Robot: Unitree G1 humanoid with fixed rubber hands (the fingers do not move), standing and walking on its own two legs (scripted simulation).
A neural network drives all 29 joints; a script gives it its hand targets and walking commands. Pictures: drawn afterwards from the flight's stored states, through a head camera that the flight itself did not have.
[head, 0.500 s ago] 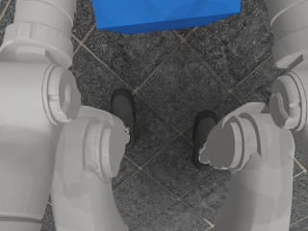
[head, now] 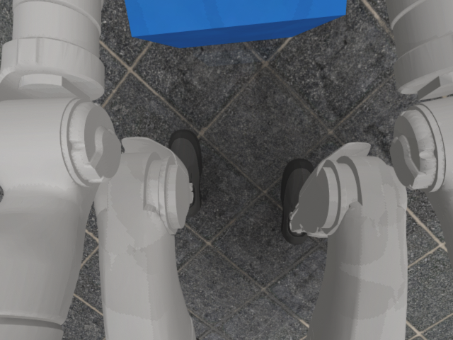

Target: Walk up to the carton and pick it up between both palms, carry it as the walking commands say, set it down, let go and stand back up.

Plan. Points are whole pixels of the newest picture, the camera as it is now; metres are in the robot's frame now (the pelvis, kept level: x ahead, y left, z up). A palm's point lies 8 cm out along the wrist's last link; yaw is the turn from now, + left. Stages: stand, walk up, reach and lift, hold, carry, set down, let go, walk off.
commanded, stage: reach and lift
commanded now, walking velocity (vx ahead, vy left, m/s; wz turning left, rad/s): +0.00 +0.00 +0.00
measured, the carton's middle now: out of the picture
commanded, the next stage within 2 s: none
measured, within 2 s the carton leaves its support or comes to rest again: neither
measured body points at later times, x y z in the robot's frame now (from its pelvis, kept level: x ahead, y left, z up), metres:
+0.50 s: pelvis -0.01 +0.00 +0.03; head +0.35 +0.02 +0.28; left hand +0.57 +0.22 -0.08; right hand +0.61 -0.08 -0.07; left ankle +0.16 +0.15 -0.35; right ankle +0.11 -0.11 -0.35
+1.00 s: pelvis -0.04 +0.00 +0.06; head +0.30 +0.02 +0.35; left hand +0.54 +0.22 +0.00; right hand +0.58 -0.07 +0.00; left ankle +0.16 +0.15 -0.35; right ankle +0.11 -0.11 -0.35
